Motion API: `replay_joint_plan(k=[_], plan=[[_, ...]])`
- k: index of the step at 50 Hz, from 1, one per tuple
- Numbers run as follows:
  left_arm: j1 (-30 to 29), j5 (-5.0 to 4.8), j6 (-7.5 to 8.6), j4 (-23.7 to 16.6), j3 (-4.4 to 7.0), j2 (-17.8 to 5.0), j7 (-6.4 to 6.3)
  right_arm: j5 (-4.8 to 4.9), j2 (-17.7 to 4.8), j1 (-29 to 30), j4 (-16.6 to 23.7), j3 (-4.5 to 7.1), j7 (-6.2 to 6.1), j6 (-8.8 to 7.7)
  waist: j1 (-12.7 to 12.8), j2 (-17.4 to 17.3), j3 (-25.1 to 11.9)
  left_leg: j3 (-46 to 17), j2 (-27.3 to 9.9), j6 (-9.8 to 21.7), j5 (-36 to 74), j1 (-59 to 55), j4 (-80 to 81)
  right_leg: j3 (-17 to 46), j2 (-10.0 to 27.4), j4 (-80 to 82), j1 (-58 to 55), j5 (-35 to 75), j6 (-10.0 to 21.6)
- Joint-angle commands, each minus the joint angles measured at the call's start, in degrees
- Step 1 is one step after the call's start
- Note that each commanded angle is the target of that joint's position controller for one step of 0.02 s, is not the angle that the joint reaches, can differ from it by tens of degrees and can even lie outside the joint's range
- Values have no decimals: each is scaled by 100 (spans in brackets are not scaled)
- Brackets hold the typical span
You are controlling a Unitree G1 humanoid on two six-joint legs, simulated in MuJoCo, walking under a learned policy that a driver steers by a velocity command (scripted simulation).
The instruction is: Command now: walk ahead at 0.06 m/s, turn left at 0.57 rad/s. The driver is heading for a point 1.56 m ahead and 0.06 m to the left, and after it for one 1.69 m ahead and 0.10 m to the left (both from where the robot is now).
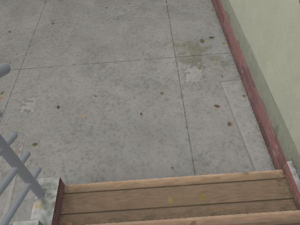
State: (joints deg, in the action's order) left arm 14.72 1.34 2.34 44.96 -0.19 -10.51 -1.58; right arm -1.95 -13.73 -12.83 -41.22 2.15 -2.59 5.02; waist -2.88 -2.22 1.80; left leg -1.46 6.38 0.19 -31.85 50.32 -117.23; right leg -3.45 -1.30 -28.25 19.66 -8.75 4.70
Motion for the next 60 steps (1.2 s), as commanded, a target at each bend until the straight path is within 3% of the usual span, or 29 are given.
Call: replay_joint_plan(k=[1,3,7,12,16,18,20,21,24,26,27,28,29,30,31,32,33,35,38,40,43,47,48,51,53,54,56,58,60], plan=[[191,-2,12,-447,64,-776,-27,-69,-80,12,560,4,31,188,-107,889,-468,-76,80,-175,1261,532,-370,882,1573,279,282,2753,798],[265,-42,-21,-505,21,-783,-34,52,-18,583,919,-36,69,272,-78,972,-281,-56,146,-366,1727,846,29,846,1650,348,581,1449,800],[787,27,3,-621,18,-948,-157,-55,-42,1127,1212,-10,56,392,202,847,-483,-138,93,-622,1666,1705,-340,1417,1866,429,-327,339,1039],[1243,124,-18,-706,130,-1105,-235,-148,-237,1396,1410,60,-49,241,599,748,-870,-198,-105,-563,1100,2049,-757,1463,2107,346,-1584,437,1178],[1297,249,-8,-789,255,-1270,-280,-36,-309,2046,1914,59,-7,111,912,915,-746,-380,-451,-391,701,1956,-586,1473,2471,673,-1854,147,1272],[1249,211,14,-787,298,-1346,-291,12,-333,2088,2044,58,-44,146,860,855,-559,-349,-608,-356,490,1732,-568,1221,2632,807,-1615,224,1143],[1094,265,149,-820,406,-1650,-258,149,-173,2117,2230,-3,45,156,880,1404,-701,-514,-693,-253,-629,1278,-1470,1174,2899,1036,-1541,1481,1262],[1072,315,201,-845,476,-1783,-180,181,-256,2175,2280,-13,59,99,859,1038,-775,-701,-798,-137,-877,1287,-1306,982,2987,860,-1683,1872,1214],[-263,243,-37,-1236,281,-1699,-104,499,-115,1428,2062,-243,17,84,200,871,-1019,76,-961,213,-1284,-1796,1720,-551,2087,1052,19,2404,356],[-313,-37,-225,-1057,346,-1843,-107,385,-242,391,1644,-216,38,166,0,1416,-1050,568,-456,425,-1910,-3356,3258,-799,1809,1083,619,1760,308],[-37,-122,-308,-788,453,-1805,-62,318,-255,-563,1231,-224,100,110,-278,696,-589,330,-283,474,-1657,-3459,4787,-880,1479,-73,754,1254,225],[265,-125,-558,-827,460,-1345,-6,266,-417,-1501,782,-281,236,-40,-379,-1572,231,-2350,-1085,842,-98,-3343,6896,-271,851,-2493,2737,-3556,1],[-943,1,-519,-1382,452,-1104,188,493,-1170,-2479,594,-102,-35,-234,-1350,-2563,849,-5052,-2085,776,3579,-3061,8735,2246,-336,-2850,4048,-3900,-105],[-588,-120,-334,-1426,337,-654,244,236,-1578,-1627,612,-38,-196,-354,-517,-2147,1064,-4761,-2442,783,4462,-2920,8617,2888,-1111,-3899,4679,-3258,-271],[-438,23,-196,-1443,310,-560,165,132,-1665,-182,882,30,-218,-353,236,-2473,705,-4089,-2470,555,4149,-2613,8193,2765,-1284,-4695,4640,-2573,-371],[-473,116,-203,-1320,381,-776,3,16,-1144,801,1101,-92,-187,-302,623,-2258,427,-3294,-2251,414,3074,-2043,7804,2437,-1223,-5067,4162,-1889,-501],[-119,131,-286,-1011,536,-1048,-117,-79,-720,877,1072,-183,-93,-287,797,-1693,59,-2731,-2169,457,2091,-1587,7487,2001,-1168,-5522,3506,-1001,-481],[100,85,-586,-852,660,-1264,-89,-79,-317,940,1030,-251,95,-336,989,-805,-159,-2296,-2034,510,-425,-1078,7781,1499,-970,-6152,2767,126,-428],[-167,43,-703,-912,550,-981,189,34,-448,621,747,-122,22,-412,897,-239,89,-1777,-1906,724,-1397,-1465,7974,1168,-757,-6142,2862,1215,-484],[-228,95,-707,-817,571,-1020,227,-52,-708,-197,547,-7,-19,-533,570,-23,82,-1553,-1896,696,-902,-2358,8032,1061,-666,-5779,3113,1222,-503],[-659,242,-576,-850,597,-1049,232,-112,-788,-1203,121,93,1,-720,52,-138,69,-1395,-2012,647,-81,-3938,7823,1283,-505,-4969,3823,1107,-495],[-1020,157,-546,-891,647,-1005,196,-166,-808,-2067,-247,180,27,-777,-369,-347,206,-1111,-2170,665,369,-4443,7496,1170,-405,-4137,4239,948,-485],[-1088,89,-604,-843,622,-952,231,-193,-788,-2099,-289,162,29,-731,-455,-619,271,-1106,-2243,704,111,-4300,7515,1166,-367,-4049,4181,996,-489],[-1541,157,-609,-1022,556,-890,368,-168,-787,-1881,-307,171,65,-837,-462,-301,549,-1022,-2355,717,-691,-3617,7636,1154,-259,-3127,3748,2052,-421],[-2301,40,-511,-1271,501,-764,465,-185,-954,-1666,-313,221,57,-921,-575,-260,661,-894,-2402,717,-1044,-3326,7805,853,-118,-2032,3239,2620,-350],[-2189,-68,-546,-1259,422,-602,547,-207,-929,-1410,-380,201,20,-900,-408,-345,649,-538,-2331,631,-1154,-2936,7800,614,-2,-1451,2489,2804,-291],[-1592,-219,-526,-975,380,-518,627,8,-887,-982,-487,222,81,-986,12,-561,782,168,-2244,496,-619,-1357,7862,70,-19,-1312,51,2767,-78],[-715,-215,-535,-475,446,-707,515,7,-925,-1065,-594,246,130,-976,293,-502,735,660,-2265,444,325,-1801,6855,-353,-72,-870,-560,2455,-44],[919,-20,-473,335,559,-860,369,-43,-1045,-1373,-836,325,25,-757,959,-3,-167,1163,-1842,466,2535,-2856,3905,-65,-53,511,-1882,1897,197]])
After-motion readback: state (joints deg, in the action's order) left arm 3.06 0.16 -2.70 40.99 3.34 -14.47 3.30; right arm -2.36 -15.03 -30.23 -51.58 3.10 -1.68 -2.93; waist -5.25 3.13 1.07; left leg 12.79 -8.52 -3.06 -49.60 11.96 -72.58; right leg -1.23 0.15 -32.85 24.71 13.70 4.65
